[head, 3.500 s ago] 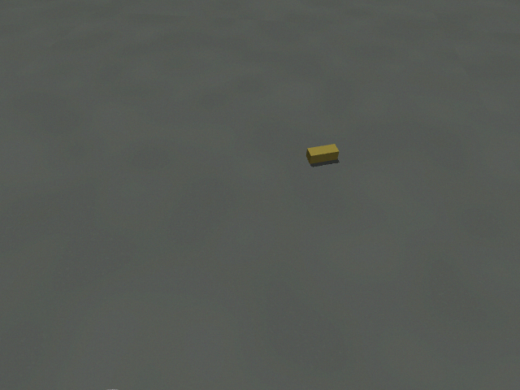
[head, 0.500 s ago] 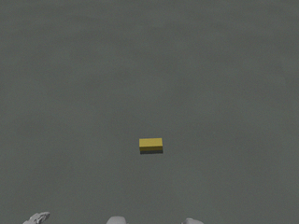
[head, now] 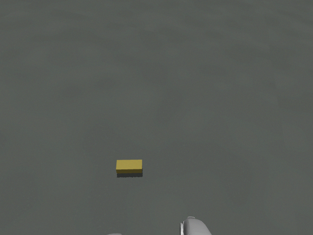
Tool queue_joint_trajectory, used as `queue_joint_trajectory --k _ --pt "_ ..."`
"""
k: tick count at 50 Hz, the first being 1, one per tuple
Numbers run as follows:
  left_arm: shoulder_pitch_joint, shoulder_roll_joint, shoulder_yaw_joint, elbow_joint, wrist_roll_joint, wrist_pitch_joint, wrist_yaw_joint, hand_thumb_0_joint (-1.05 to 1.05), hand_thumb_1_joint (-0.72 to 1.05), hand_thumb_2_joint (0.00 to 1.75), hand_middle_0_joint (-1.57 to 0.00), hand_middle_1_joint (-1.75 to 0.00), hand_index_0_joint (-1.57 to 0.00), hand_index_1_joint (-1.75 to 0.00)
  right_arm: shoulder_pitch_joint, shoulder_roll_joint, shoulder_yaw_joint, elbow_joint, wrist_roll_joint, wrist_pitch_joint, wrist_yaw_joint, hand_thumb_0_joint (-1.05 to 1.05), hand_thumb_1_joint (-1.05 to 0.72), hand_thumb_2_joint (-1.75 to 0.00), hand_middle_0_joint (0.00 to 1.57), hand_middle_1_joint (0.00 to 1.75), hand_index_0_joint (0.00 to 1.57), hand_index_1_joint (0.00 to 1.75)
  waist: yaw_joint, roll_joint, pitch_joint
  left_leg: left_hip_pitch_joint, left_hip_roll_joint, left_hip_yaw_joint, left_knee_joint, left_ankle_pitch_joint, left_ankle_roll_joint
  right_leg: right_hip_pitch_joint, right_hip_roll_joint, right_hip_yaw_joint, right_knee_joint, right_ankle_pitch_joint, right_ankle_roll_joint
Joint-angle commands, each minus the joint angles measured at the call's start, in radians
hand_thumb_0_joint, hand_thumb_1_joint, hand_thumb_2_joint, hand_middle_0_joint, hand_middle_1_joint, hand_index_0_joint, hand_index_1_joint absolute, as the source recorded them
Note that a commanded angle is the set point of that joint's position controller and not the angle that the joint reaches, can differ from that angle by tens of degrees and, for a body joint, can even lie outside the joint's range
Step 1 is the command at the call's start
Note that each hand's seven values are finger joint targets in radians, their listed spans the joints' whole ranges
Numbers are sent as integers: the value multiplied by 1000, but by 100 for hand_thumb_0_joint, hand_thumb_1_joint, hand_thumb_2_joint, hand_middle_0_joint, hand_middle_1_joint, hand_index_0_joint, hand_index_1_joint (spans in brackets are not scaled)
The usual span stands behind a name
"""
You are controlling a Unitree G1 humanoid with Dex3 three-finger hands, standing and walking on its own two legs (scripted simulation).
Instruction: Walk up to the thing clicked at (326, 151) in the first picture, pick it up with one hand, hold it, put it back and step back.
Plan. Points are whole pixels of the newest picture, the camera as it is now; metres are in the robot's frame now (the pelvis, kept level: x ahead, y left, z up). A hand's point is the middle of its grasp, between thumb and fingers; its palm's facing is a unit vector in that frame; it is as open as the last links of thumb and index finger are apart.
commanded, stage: walk up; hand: left
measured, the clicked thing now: (129, 166) +0.62 +0.16 -0.73
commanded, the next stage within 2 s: none
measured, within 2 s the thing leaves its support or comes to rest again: neither
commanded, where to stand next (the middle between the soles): +0.23 -0.06 m, yaw +5 degrees
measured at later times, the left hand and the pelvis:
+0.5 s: hand out of the picture +0.11 +0.16 -0.14, palm faces +0.07 -0.91 -0.40, open 7.4 cm; pelvis +0.12 -0.11 +0.00, yaw +5 degrees
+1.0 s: hand (97, 216) +0.19 +0.18 -0.14, palm faces +0.07 -0.89 -0.46, open 7.4 cm; pelvis +0.16 -0.11 -0.01, yaw +7 degrees
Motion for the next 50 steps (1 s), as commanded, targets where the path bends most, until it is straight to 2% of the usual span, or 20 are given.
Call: queue_joint_trajectory --k 1,5,6,7,8,12,20,24,26,28,29,32,37,38,39,40,41,43,48,50 --pt "3 180 70 -65 -11 -23 -4 0 90 90 -20 -30 -20 -30 -64 -365 -115 -66 1 -10 -15 0 -90 -90 20 30 20 30 18 336 2 -152 178 -191 -302 -364 182 123 7 -67 -139 18 -11" --pt "219 221 98 35 0 -48 20 0 90 90 -20 -30 -20 -30 -54 -246 -78 -44 -18 25 -14 0 -90 -90 20 30 20 30 127 18 -82 -325 31 -18 195 -426 115 483 121 -154 -328 -97 -25" --pt "299 292 113 44 16 -59 35 0 90 90 -20 -30 -20 -30 -75 -151 -49 -66 -9 29 -13 0 -90 -90 20 30 20 30 176 -232 -42 -517 -70 43 540 -389 67 503 -53 180 -511 -395 -97" --pt "208 338 99 -17 6 -73 48 0 90 90 -20 -30 -20 -30 -111 -161 -49 -100 16 28 -25 0 -90 -90 20 30 20 30 148 -242 12 -609 -118 -108 656 -310 36 393 -250 613 -777 -537 -194" --pt "87 365 96 -47 -14 -79 56 0 90 90 -20 -30 -20 -30 -123 -231 -66 -85 17 25 -28 0 -90 -90 20 30 20 30 97 -119 72 -572 -46 -198 668 -218 36 302 -302 681 -829 -590 -245" --pt "56 263 64 -9 -35 -116 85 0 90 90 -20 -30 -20 -30 4 -231 -60 13 24 22 10 0 -90 -90 20 30 20 30 29 -37 37 -430 2 -176 503 -39 33 329 -196 314 -650 -93 -204" --pt "30 219 16 -10 -36 -145 135 0 90 90 -20 -30 -20 -30 -87 -136 -49 -40 16 88 29 0 -90 -90 20 30 20 30 24 -26 -45 -169 -74 -111 201 44 35 363 -179 -7 -446 851 -151" --pt "15 226 7 -5 -50 -125 149 0 90 90 -20 -30 -20 -30 -155 -127 -47 -56 18 94 30 0 -90 -90 20 30 20 30 28 -33 -70 -62 -92 -41 51 104 56 367 -154 -35 -340 815 -129" --pt "13 202 -9 -8 -59 -120 152 0 90 90 -20 -30 -20 -30 -104 -172 -63 -37 8 87 23 0 -90 -90 20 30 20 30 -20 47 -144 142 -74 -97 -53 386 112 285 -89 -87 -165 717 -80" --pt "53 153 -18 -25 -65 -118 148 0 90 90 -20 -30 -20 -30 18 -311 -112 -37 24 81 26 0 -90 -90 20 30 20 30 -76 303 -283 422 219 -598 -133 276 354 -34 125 -144 197 -9 -21" --pt "-4 182 -12 -14 -43 -108 153 0 90 90 -20 -30 -20 -30 14 -289 -117 -36 36 87 27 0 -90 -90 20 30 20 30 -84 244 -241 324 278 -657 -222 143 388 -52 87 -59 236 -296 -32" --pt "35 179 -11 19 -40 -105 141 0 90 90 -20 -30 -20 -30 -147 -241 -85 -69 20 94 21 0 -90 -90 20 30 20 30 -12 209 -58 35 175 -439 -227 -91 275 11 39 -29 57 -257 -44" --pt "139 128 -1 97 -28 -133 158 0 90 90 -20 -30 -20 -30 -255 -169 -46 -84 8 121 38 0 -90 -90 20 30 20 30 51 233 -108 -143 51 -229 -17 135 175 372 133 -111 -387 119 -17" --pt "129 168 11 91 -18 -140 165 0 90 90 -20 -30 -20 -30 -237 -124 -33 -84 13 126 41 0 -90 -90 20 30 20 30 59 155 -112 -208 16 -205 68 64 122 433 77 -11 -457 110 -36" --pt "110 243 25 76 0 -149 173 0 90 90 -20 -30 -20 -30 -237 -61 -19 -92 20 130 43 0 -90 -90 20 30 20 30 57 -36 -76 -325 -86 -152 227 -76 50 409 -163 336 -601 62 -101" --pt "24 335 38 51 -9 -140 176 0 90 90 -20 -30 -20 -30 -275 -131 -43 -95 6 144 29 0 -90 -90 20 30 20 30 48 -55 -32 -276 -76 -175 354 -272 32 221 -345 510 -680 -43 -247" --pt "-35 319 37 32 -11 -140 175 0 90 90 -20 -30 -20 -30 -254 -171 -59 -71 3 149 25 0 -90 -90 20 30 20 30 24 4 10 -271 -40 -219 419 -255 25 203 -347 504 -651 -36 -289" --pt "-57 240 19 31 -17 -141 173 0 90 90 -20 -30 -20 -30 -210 -168 -62 -28 12 144 32 0 -90 -90 20 30 20 30 4 59 11 -260 -47 -205 388 -170 24 253 -212 306 -589 73 -216" --pt "-78 233 9 43 -13 -132 150 0 90 90 -20 -30 -20 -30 -203 -135 -45 19 13 118 39 0 -90 -90 20 30 20 30 10 -95 -90 -91 -52 -82 99 -164 11 315 -117 123 -461 317 -176" --pt "-105 205 -8 46 -30 -114 142 0 90 90 -20 -30 -20 -30 -171 -131 -44 56 11 100 32 0 -90 -90 20 30 20 30 -22 -37 -109 85 -90 -44 -108 31 14 225 -71 49 -354 366 -129"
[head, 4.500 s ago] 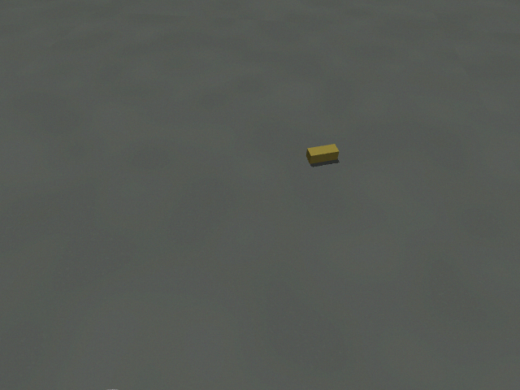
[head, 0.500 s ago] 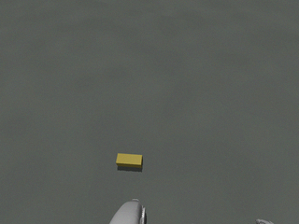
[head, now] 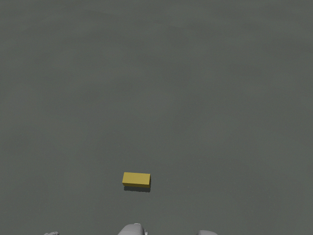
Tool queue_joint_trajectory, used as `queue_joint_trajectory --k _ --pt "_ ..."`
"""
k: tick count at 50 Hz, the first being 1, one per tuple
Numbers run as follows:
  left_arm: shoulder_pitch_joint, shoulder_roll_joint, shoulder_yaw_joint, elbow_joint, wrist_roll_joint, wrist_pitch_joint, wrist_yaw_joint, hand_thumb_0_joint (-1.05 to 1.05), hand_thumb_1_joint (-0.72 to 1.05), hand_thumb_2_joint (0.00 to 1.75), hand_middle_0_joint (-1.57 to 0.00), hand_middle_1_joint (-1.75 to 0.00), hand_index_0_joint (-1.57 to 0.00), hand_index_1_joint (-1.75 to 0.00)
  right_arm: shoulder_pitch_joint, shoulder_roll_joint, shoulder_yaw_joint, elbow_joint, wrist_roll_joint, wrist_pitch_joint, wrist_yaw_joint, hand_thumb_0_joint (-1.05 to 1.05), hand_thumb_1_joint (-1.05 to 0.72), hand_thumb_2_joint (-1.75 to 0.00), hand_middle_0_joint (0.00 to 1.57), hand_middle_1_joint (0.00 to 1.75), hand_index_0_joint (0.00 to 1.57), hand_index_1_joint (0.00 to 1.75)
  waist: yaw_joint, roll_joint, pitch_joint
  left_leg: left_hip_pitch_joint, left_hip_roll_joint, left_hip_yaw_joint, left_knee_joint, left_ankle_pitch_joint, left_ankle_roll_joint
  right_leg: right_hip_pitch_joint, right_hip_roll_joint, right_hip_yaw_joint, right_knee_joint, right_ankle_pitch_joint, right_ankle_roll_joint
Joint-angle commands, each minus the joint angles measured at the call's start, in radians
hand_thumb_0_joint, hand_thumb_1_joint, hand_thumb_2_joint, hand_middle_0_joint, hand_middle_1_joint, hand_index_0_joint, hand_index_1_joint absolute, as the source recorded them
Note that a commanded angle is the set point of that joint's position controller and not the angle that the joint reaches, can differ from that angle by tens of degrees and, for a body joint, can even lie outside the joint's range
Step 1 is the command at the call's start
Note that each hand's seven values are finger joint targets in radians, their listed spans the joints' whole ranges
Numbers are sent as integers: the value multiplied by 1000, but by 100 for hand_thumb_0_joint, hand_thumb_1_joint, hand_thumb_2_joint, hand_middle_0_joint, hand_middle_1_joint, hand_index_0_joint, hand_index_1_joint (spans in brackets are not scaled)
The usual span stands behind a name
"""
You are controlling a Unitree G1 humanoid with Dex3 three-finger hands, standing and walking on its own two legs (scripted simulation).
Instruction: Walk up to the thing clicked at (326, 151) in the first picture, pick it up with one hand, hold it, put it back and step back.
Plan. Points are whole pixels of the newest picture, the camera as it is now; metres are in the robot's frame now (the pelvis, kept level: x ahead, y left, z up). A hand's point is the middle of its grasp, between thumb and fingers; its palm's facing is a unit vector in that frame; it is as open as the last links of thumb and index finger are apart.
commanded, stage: walk up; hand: left
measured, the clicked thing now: (136, 179) +0.49 +0.21 -0.72
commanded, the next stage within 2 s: stand in 1.16 s
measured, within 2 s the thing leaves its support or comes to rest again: neither
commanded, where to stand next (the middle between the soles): +0.07 +0.04 m, yaw -2 degrees
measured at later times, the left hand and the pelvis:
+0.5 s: hand out of the picture +0.09 +0.28 -0.13, palm faces -0.04 -0.93 -0.36, open 7.4 cm; pelvis +0.01 +0.02 +0.02, yaw -1 degrees
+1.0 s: hand out of the picture +0.12 +0.27 -0.13, palm faces -0.08 -0.93 -0.35, open 7.4 cm; pelvis +0.02 +0.02 +0.03, yaw -3 degrees
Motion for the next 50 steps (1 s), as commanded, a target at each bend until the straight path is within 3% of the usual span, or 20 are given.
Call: queue_joint_trajectory --k 1,2,3,4,5,6,7,8,9,10,13,16,20,24,32,36,50 --pt "-57 219 46 -62 -29 4 8 0 90 90 -20 -30 -20 -30 43 -163 -43 -15 -3 -58 -24 0 -90 -90 20 30 20 30 -46 -123 -165 243 2 3 -291 270 15 -20 -107 115 -50 323 -94" --pt "-36 163 31 -57 -43 12 4 0 90 90 -20 -30 -20 -30 -1 -225 -47 -29 -10 -65 -28 0 -90 -90 20 30 20 30 -16 52 -175 218 168 -265 -354 263 78 -79 -6 53 25 152 -26" --pt "-56 211 45 -27 -43 20 14 0 90 90 -20 -30 -20 -30 -44 -266 -48 -32 10 -62 -25 0 -90 -90 20 30 20 30 -16 73 -149 106 233 -315 -345 205 168 -3 34 28 20 -100 -29" --pt "-40 212 40 -7 -39 20 13 0 90 90 -20 -30 -20 -30 -81 -240 -39 -34 10 -59 -22 0 -90 -90 20 30 20 30 7 45 -142 73 214 -269 -328 201 169 58 25 42 -20 -111 -30" --pt "-27 198 35 11 -36 14 10 0 90 90 -20 -30 -20 -30 -111 -208 -24 -30 15 -58 -21 0 -90 -90 20 30 20 30 24 23 -149 77 160 -181 -287 255 123 94 12 59 -109 -8 -37" --pt "-30 211 36 27 -36 6 9 0 90 90 -20 -30 -20 -30 -125 -183 -14 -27 19 -55 -22 0 -90 -90 20 30 20 30 22 14 -150 56 111 -122 -253 279 74 135 -14 91 -161 100 -45" --pt "-35 234 40 36 -36 0 8 0 90 90 -20 -30 -20 -30 -112 -166 -5 -16 22 -54 -21 0 -90 -90 20 30 20 30 13 4 -133 41 67 -74 -213 282 38 134 -57 160 -213 159 -66" --pt "-72 255 40 37 -36 0 6 0 90 90 -20 -30 -20 -30 -95 -167 -4 3 22 -53 -21 0 -90 -90 20 30 20 30 -12 -9 -128 69 44 -49 -223 246 23 112 -82 184 -218 179 -82" --pt "-101 251 35 41 -39 4 4 0 90 90 -20 -30 -20 -30 -78 -167 -3 24 19 -53 -22 0 -90 -90 20 30 20 30 -22 -3 -131 116 51 -54 -250 241 22 82 -85 174 -202 186 -85" --pt "-123 233 29 43 -43 9 2 0 90 90 -20 -30 -20 -30 -82 -176 -5 36 14 -54 -23 0 -90 -90 20 30 20 30 -23 16 -121 118 70 -82 -296 234 31 77 -55 133 -185 175 -67" --pt "-112 199 12 84 -42 21 0 0 90 90 -20 -30 -20 -30 -145 -188 -4 46 15 -54 -20 0 -90 -90 20 30 20 30 3 58 -97 78 130 -153 -417 106 60 110 9 68 -191 56 -38" --pt "-116 197 12 120 -40 19 -6 0 90 90 -20 -30 -20 -30 -168 -170 3 60 15 -52 -19 0 -90 -90 20 30 20 30 6 54 -76 64 108 -122 -439 42 35 141 -6 96 -253 67 -41" --pt "-144 199 10 142 -38 12 -7 0 90 90 -20 -30 -20 -30 -173 -157 4 82 18 -56 -21 0 -90 -90 20 30 20 30 -8 13 -121 160 85 -66 -410 203 17 151 -40 118 -302 221 -37" --pt "-170 200 9 156 -33 8 -6 0 90 90 -20 -30 -20 -30 -174 -148 0 95 22 -53 -21 0 -90 -90 20 30 20 30 -20 -34 -147 230 76 -28 -392 300 14 165 -63 125 -340 292 -31" --pt "-195 187 10 171 -28 14 -5 0 90 90 -20 -30 -20 -30 -183 -140 -6 118 18 -44 -18 0 -90 -90 20 30 20 30 -21 -63 -143 283 73 -9 -429 301 5 147 -68 131 -385 249 -24" --pt "-200 183 15 172 -28 15 -4 0 90 90 -20 -30 -20 -30 -170 -138 -6 125 18 -45 -18 0 -90 -90 20 30 20 30 -23 -66 -152 291 76 -2 -432 345 3 171 -66 129 -389 273 -24" --pt "-213 174 19 157 -26 29 -7 0 90 90 -20 -30 -20 -30 -142 -143 -4 128 10 -48 -21 0 -90 -90 20 30 20 30 -20 -37 -132 268 79 -1 -474 299 -1 187 -53 131 -392 242 -23"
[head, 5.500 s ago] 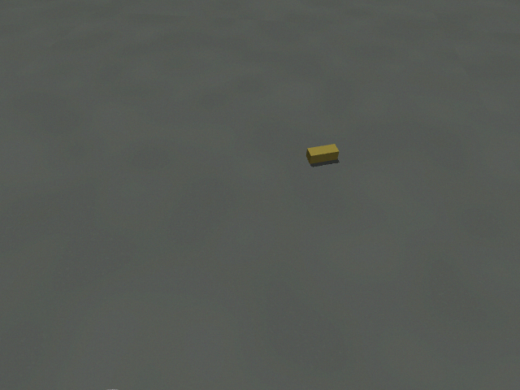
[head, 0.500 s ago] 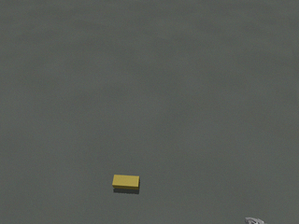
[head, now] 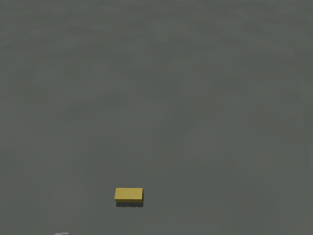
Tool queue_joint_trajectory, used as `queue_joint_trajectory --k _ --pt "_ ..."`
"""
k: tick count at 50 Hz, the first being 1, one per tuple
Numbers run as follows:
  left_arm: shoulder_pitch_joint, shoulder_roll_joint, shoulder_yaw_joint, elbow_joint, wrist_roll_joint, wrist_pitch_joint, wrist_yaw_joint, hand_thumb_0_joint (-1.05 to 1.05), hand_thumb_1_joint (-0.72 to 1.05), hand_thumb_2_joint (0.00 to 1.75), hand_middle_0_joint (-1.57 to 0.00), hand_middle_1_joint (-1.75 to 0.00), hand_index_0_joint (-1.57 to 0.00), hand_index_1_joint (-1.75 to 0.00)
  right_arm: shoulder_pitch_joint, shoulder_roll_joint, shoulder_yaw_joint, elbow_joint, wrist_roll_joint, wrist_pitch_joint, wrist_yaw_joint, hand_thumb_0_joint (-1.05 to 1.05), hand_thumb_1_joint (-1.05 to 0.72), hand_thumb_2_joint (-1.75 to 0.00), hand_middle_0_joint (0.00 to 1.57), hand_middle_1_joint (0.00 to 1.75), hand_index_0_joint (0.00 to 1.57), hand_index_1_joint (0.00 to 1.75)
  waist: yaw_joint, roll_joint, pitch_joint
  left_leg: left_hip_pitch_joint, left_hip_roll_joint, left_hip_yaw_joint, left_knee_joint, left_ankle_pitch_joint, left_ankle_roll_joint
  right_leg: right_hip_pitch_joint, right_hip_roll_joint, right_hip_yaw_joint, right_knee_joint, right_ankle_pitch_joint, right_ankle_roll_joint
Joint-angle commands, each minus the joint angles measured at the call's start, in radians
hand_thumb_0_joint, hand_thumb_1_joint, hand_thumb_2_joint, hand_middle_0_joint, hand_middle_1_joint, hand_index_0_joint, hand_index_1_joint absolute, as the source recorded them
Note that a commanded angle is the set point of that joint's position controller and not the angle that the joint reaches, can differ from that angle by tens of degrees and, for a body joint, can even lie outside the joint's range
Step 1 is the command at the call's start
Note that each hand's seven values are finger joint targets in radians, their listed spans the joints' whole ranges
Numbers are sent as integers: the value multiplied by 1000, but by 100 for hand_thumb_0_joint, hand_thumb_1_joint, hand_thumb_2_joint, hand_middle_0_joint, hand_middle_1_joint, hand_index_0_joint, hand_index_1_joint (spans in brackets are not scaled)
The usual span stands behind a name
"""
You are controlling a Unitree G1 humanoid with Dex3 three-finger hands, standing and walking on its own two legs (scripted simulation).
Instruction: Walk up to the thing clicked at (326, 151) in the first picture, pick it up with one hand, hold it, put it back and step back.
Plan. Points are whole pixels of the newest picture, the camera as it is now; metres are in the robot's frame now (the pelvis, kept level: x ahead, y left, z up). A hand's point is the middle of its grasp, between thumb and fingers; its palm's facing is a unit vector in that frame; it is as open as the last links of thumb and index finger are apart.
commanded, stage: walk up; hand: left
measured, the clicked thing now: (129, 195) +0.46 +0.21 -0.75
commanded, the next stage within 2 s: stand in 0.16 s
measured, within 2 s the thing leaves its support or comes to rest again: neither
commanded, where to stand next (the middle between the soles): +0.05 +0.02 m, yaw +1 degrees
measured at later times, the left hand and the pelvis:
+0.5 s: hand out of the picture +0.09 +0.25 -0.15, palm faces -0.02 -0.94 -0.34, open 7.4 cm; pelvis +0.00 -0.01 +0.00, yaw +1 degrees
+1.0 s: hand out of the picture +0.07 +0.25 -0.15, palm faces -0.01 -0.94 -0.35, open 7.4 cm; pelvis +0.00 -0.01 +0.00, yaw +1 degrees
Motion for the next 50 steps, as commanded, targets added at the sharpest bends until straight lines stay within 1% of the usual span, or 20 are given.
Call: queue_joint_trajectory --k 1,2,7,8,9,10,14,17,22,24,25,27,28,31,33,34,38,44,48,50 --pt "-53 221 44 -66 -4 -17 17 0 90 90 -20 -30 -20 -30 -55 -219 -42 -70 1 -27 -16 0 -90 -90 20 30 20 30 1 11 -88 14 79 -78 -78 60 47 12 -65 46 -58 97 -58" --pt "-42 218 41 -66 -5 -17 17 0 90 90 -20 -30 -20 -30 -57 -217 -40 -72 3 -28 -16 0 -90 -90 20 30 20 30 8 18 -82 19 80 -78 -80 62 47 4 -63 45 -54 100 -56" --pt "-44 220 43 -69 -4 -17 18 0 90 90 -20 -30 -20 -30 -47 -213 -42 -79 3 -26 -17 0 -90 -90 20 30 20 30 4 -7 -89 29 79 -74 -72 81 47 12 -65 48 -57 126 -55" --pt "-52 229 47 -69 -5 -14 19 0 90 90 -20 -30 -20 -30 -59 -209 -42 -79 1 -31 -20 0 -90 -90 20 30 20 30 -5 -44 -81 22 94 -93 -89 136 37 14 -70 41 -60 146 -51" --pt "-52 224 49 -70 -8 -12 18 0 90 90 -20 -30 -20 -30 -52 -215 -42 -79 -1 -35 -21 0 -90 -90 20 30 20 30 -4 -29 -86 21 91 -88 -91 133 35 26 -72 47 -63 144 -50" --pt "-41 217 47 -71 -9 -12 17 0 90 90 -20 -30 -20 -30 -66 -221 -43 -78 0 -36 -22 0 -90 -90 20 30 20 30 5 -9 -91 42 95 -87 -84 165 35 22 -74 45 -60 165 -51" --pt "-38 216 48 -71 -7 -10 16 0 90 90 -20 -30 -20 -30 -58 -213 -44 -75 1 -39 -25 0 -90 -90 20 30 20 30 -3 -1 -120 63 97 -80 -78 222 32 47 -78 38 -56 214 -51" --pt "-41 219 48 -75 -6 -10 15 0 90 90 -20 -30 -20 -30 -54 -210 -41 -71 2 -38 -24 0 -90 -90 20 30 20 30 -7 8 -113 61 93 -74 -82 193 30 50 -81 44 -70 207 -52" --pt "-42 220 46 -75 -4 -8 15 0 90 90 -20 -30 -20 -30 -61 -205 -41 -70 0 -31 -23 0 -90 -90 20 30 20 30 -10 -5 -77 39 90 -79 -99 100 25 16 -75 42 -97 106 -51" --pt "-37 221 47 -73 -4 -9 13 0 90 90 -20 -30 -20 -30 -64 -206 -41 -69 -1 -32 -21 0 -90 -90 20 30 20 30 -9 3 -87 54 93 -77 -92 108 28 16 -81 51 -96 120 -55" --pt "-34 218 46 -73 -4 -8 12 0 90 90 -20 -30 -20 -30 -64 -206 -39 -69 -2 -32 -21 0 -90 -90 20 30 20 30 -8 22 -67 28 86 -77 -101 72 26 10 -78 49 -109 92 -50" --pt "-34 227 49 -72 -3 -9 14 0 90 90 -20 -30 -20 -30 -71 -200 -40 -71 -1 -30 -20 0 -90 -90 20 30 20 30 -6 -14 -68 37 88 -82 -102 57 27 2 -77 51 -110 63 -53" --pt "-34 224 49 -72 -3 -9 13 0 90 90 -20 -30 -20 -30 -65 -204 -39 -71 -1 -30 -19 0 -90 -90 20 30 20 30 -7 -1 -65 28 85 -81 -100 49 30 6 -77 51 -115 58 -53" --pt "-25 224 49 -75 -2 -10 12 0 90 90 -20 -30 -20 -30 -64 -209 -40 -73 -1 -33 -19 0 -90 -90 20 30 20 30 -4 9 -74 37 86 -82 -99 50 31 4 -79 52 -116 69 -54" --pt "-21 226 50 -74 -3 -11 12 0 90 90 -20 -30 -20 -30 -59 -203 -37 -74 -1 -34 -19 0 -90 -90 20 30 20 30 -5 -1 -76 47 88 -85 -94 79 31 2 -81 52 -109 95 -55" --pt "-27 229 51 -75 -4 -9 12 0 90 90 -20 -30 -20 -30 -59 -202 -36 -76 -2 -34 -19 0 -90 -90 20 30 20 30 -7 -7 -74 41 88 -85 -95 71 30 2 -78 51 -109 74 -57" --pt "-18 224 49 -77 -4 -10 11 0 90 90 -20 -30 -20 -30 -59 -207 -37 -75 -2 -35 -20 0 -90 -90 20 30 20 30 -2 -6 -94 62 94 -85 -85 130 31 15 -80 49 -98 127 -61" --pt "-11 225 49 -75 -5 -7 12 0 90 90 -20 -30 -20 -30 -46 -207 -32 -74 -1 -35 -22 0 -90 -90 20 30 20 30 0 3 -88 39 91 -84 -98 100 30 26 -79 44 -96 114 -60" --pt "-10 227 47 -75 -3 -11 13 0 90 90 -20 -30 -20 -30 -39 -209 -34 -72 1 -33 -23 0 -90 -90 20 30 20 30 -1 -19 -90 60 96 -87 -84 138 32 20 -81 42 -99 135 -58" --pt "-12 223 46 -77 -3 -8 13 0 90 90 -20 -30 -20 -30 -36 -210 -33 -73 -2 -33 -24 0 -90 -90 20 30 20 30 -2 -6 -83 46 93 -85 -89 117 30 16 -82 43 -104 116 -58"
